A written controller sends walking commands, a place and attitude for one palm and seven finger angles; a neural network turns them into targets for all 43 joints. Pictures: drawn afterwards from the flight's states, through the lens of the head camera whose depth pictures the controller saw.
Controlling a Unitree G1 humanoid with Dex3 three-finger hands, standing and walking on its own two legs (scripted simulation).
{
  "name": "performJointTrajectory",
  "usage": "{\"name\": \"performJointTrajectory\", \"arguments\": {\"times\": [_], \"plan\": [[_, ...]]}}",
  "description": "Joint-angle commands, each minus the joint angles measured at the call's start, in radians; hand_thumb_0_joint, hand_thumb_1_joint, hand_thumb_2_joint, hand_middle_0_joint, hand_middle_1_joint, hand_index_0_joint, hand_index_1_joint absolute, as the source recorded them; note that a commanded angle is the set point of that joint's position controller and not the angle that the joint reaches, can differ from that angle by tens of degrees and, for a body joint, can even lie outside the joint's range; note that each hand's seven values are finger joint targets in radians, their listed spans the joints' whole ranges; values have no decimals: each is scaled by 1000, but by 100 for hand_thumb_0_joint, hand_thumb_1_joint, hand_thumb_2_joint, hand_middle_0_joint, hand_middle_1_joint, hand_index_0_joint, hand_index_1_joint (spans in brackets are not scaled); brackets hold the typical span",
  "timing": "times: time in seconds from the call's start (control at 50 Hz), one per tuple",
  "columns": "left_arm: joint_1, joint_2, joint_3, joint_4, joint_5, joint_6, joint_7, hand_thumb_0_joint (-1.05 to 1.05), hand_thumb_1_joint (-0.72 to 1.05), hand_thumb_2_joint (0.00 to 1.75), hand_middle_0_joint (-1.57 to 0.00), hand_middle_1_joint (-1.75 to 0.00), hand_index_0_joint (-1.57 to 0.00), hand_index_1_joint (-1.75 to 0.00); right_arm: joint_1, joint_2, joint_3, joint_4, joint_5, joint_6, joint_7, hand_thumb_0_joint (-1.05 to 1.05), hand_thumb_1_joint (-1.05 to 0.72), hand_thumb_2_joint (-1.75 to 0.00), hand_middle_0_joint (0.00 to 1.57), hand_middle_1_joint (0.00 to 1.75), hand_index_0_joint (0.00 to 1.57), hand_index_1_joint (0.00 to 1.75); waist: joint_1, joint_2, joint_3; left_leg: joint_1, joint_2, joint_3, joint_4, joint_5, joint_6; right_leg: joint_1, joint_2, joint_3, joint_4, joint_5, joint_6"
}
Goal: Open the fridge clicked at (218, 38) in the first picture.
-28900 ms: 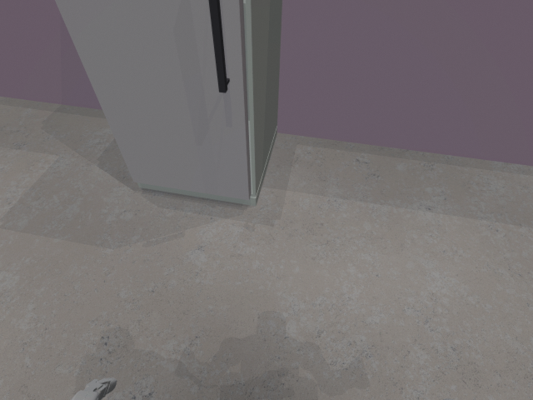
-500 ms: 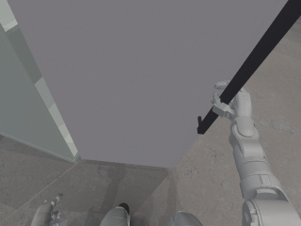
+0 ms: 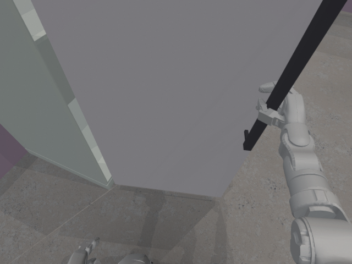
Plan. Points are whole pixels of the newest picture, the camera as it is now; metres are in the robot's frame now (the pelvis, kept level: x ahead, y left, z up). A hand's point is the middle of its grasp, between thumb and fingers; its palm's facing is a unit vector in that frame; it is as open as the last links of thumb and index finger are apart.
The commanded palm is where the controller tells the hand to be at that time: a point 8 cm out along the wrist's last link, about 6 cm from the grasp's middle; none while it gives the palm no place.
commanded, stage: stop walking and hold the door back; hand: right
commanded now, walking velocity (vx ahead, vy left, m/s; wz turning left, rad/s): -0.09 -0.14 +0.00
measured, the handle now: (277, 86) +0.48 -0.17 +0.15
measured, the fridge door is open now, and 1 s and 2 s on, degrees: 73 68 68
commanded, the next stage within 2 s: loosen the grip on the handle in 0.10 s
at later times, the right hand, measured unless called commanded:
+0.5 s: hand (270, 103) +0.47 -0.17 +0.11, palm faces +0.09 +0.98 -0.16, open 9.8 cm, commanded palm +0.42 -0.21 +0.10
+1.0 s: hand (278, 105) +0.49 -0.20 +0.09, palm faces +0.14 +0.98 -0.14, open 14.5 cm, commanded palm +0.45 -0.25 +0.11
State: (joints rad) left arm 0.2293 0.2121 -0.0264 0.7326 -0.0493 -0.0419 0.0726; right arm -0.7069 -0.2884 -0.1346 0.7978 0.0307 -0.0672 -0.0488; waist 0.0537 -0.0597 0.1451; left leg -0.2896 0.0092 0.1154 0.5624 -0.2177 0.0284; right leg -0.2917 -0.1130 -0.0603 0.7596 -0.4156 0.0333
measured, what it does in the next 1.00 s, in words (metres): stands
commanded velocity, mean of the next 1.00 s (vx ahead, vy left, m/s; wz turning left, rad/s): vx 0.00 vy -0.01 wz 0.00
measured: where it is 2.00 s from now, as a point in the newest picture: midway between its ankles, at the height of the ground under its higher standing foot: outside the picture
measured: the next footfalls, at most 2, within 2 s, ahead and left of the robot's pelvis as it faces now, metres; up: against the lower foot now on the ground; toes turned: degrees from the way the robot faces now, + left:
none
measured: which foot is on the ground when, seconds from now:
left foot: down 0.00-1.00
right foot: down 0.00-1.00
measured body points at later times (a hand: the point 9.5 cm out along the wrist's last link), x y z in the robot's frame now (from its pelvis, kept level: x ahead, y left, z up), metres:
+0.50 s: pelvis +0.01 -0.02 +0.00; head +0.04 -0.03 +0.45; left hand +0.04 +0.25 -0.10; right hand +0.46 -0.22 +0.12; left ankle +0.05 +0.11 -0.73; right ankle +0.03 -0.14 -0.73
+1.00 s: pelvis +0.04 -0.02 +0.01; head +0.09 -0.02 +0.45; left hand +0.10 +0.26 -0.11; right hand +0.48 -0.25 +0.10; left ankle +0.05 +0.11 -0.73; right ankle +0.03 -0.14 -0.73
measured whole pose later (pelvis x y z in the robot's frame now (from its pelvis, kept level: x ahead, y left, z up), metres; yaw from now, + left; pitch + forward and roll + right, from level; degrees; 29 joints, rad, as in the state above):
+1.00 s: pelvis +0.04 -0.02 +0.01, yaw +1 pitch +6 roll +0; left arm 0.32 0.26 0.03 0.72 -0.02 -0.06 -0.01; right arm -0.66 -0.36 -0.27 0.86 0.03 -0.07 0.01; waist 0.08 0.00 -0.02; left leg -0.39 0.03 0.06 0.54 -0.25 -0.01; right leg -0.36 -0.06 -0.07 0.56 -0.31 0.01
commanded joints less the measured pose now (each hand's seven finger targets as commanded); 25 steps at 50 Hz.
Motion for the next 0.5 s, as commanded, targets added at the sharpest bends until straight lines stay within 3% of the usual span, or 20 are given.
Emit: {"name": "performJointTrajectory", "arguments": {"times": [0.0, 0.02, 0.06, 0.1, 0.12, 0.16, 0.18, 0.2, 0.22, 0.24, 0.26, 0.28, 0.3, 0.32, 0.36, 0.4, 0.42, 0.44, 0.48], "plan": [[-44, 165, 56, -129, 0, -34, 38, 0, 90, 90, -20, -30, -20, -30, -376, -375, -180, -250, 7, -62, -36, 0, -90, -90, 45, 140, 45, 140, -70, 243, -454, 399, 345, -294, -114, 609, 134, -144, 34, 74, 95, -120, -10], [-44, 161, 46, -123, 6, -34, 42, 0, 90, 90, -20, -30, -20, -30, -439, -352, -156, -260, 4, -71, -37, 0, -90, -90, 45, 140, 45, 140, -60, 235, -453, 355, 333, -266, -119, 545, 125, -110, 41, 58, 47, -80, -10], [-42, 156, 38, -120, 15, -31, 48, 0, 90, 90, -20, -30, -20, -30, -431, -322, -149, -246, 7, -87, -40, 0, -90, -90, 45, 140, 45, 140, -51, 247, -459, 278, 278, -200, -133, 342, 91, -24, 65, 22, -54, 31, -12], [-40, 168, 44, -113, 19, -21, 51, 0, 90, 90, -20, -30, -20, -30, -411, -346, -172, -212, 9, -98, -42, 0, -90, -90, 45, 140, 45, 140, -47, 212, -442, 171, 235, -159, -129, 149, 49, 98, 76, -1, -195, 164, -17], [-45, 183, 53, -115, 20, -19, 52, 0, 90, 90, -20, -30, -20, -30, -437, -350, -166, -207, 10, -104, -41, 0, -90, -90, 45, 140, 45, 140, -48, 169, -418, 99, 209, -153, -116, 55, 23, 150, 53, 22, -256, 215, -27], [-64, 210, 64, -135, 17, -24, 49, 0, 90, 90, -20, -30, -20, -30, -500, -276, -108, -209, 17, -121, -33, 0, -90, -90, 45, 140, 45, 140, -63, -37, -390, 32, 70, -80, -21, -77, -41, 136, -96, 188, -346, 286, -93], [92, 119, 0, -236, 4, -61, 62, 0, 90, 90, -20, -30, -20, -30, -938, -652, -297, -371, -106, -165, -68, 0, -90, -90, 45, 140, 45, 140, -51, -38, -389, 121, 23, -135, 10, -244, -52, 89, -29, 143, -424, 75, -95], [63, 169, 99, -113, 48, -114, 17, 0, 90, 90, -20, -30, -20, -30, -736, -372, -166, 105, -132, -25, 31, 0, -78, -84, 45, 140, 45, 140, 52, 201, -583, 59, 4, -115, -97, 70, 4, 76, 96, 22, -340, 250, -53], [136, 200, 97, -109, 32, -127, 2, 0, 90, 90, -20, -30, -20, -30, -756, -289, -129, 12, -42, -40, 27, 0, -66, -78, 45, 140, 45, 140, 107, 263, -475, 17, -17, -76, -96, 95, -20, 28, 100, 47, -325, 239, -62], [142, 211, 93, -109, 35, -128, -7, 0, 90, 90, -20, -30, -20, -30, -679, -277, -146, 30, -46, -31, 30, 0, -54, -73, 45, 140, 45, 140, 70, 246, -507, 23, -17, -98, -73, 103, -15, 43, 95, 50, -321, 237, -56], [101, 189, 77, -114, 27, -139, -20, 0, 90, 90, -20, -30, -20, -30, -689, -269, -123, 75, -46, -34, 37, 0, -42, -67, 45, 140, 45, 140, 55, 56, -388, -27, -11, -103, -113, -12, -12, 2, 109, 62, -362, 98, -47], [100, 188, 77, -117, 40, -154, -28, 0, 90, 90, -20, -30, -20, -30, -659, -301, -184, 81, -42, -58, 18, 0, -30, -61, 45, 140, 45, 140, 24, -62, -363, -12, -6, -108, -111, -10, 13, 25, 115, 61, -362, 101, -42], [97, 188, 76, -131, 46, -154, -47, 0, 90, 90, -20, -30, -20, -30, -656, -210, -90, 11, -33, -79, 12, 0, -17, -55, 45, 140, 45, 140, 36, -122, -349, -30, -4, -107, -103, -7, 18, 38, 109, 59, -356, 91, -38], [120, 184, 85, -119, 48, -154, -60, 0, 90, 90, -20, -30, -20, -30, -573, -201, -107, 60, -41, -90, 5, 0, -5, -49, 45, 140, 45, 140, 16, -118, -358, -16, -7, -104, -102, 23, 27, 30, 112, 59, -344, 129, -39], [126, 193, 88, -147, 51, -146, -80, 0, 90, 90, -20, -30, -20, -30, -454, -174, -86, 39, -49, -107, 1, 0, 19, -37, 45, 140, 45, 140, 8, -76, -362, -10, -12, -91, -95, 45, 24, 4, 113, 43, -319, 176, -45], [145, 206, 96, -160, 51, -138, -91, 0, 90, 90, -20, -30, -20, -30, -378, -134, -54, 49, -48, -111, 14, 0, 43, -26, 44, 138, 44, 138, 22, 81, -361, -11, -19, -74, -95, 35, 12, -28, 108, 46, -311, 174, -54], [151, 211, 103, -162, 49, -136, -94, 0, 90, 90, -20, -30, -20, -30, -376, -110, -41, 19, -32, -110, 22, 0, 55, -20, 42, 137, 42, 137, 31, 127, -389, -13, -20, -73, -94, 31, 5, -25, 108, 41, -303, 176, -58], [158, 218, 109, -159, 46, -134, -94, 0, 90, 90, -20, -30, -20, -30, -364, -119, -54, 17, -17, -105, 31, 0, 55, -20, 41, 135, 41, 135, 32, 175, -394, -16, -21, -74, -98, 10, 0, -28, 105, 43, -301, 161, -60], [170, 225, 114, -152, 42, -132, -88, 0, 90, 90, -20, -30, -20, -30, -403, -155, -91, -36, 19, -109, 39, 0, 55, -20, 38, 132, 38, 132, 35, 200, -445, 4, -23, -82, -102, -12, -6, -13, 109, 39, -297, 157, -63]]}}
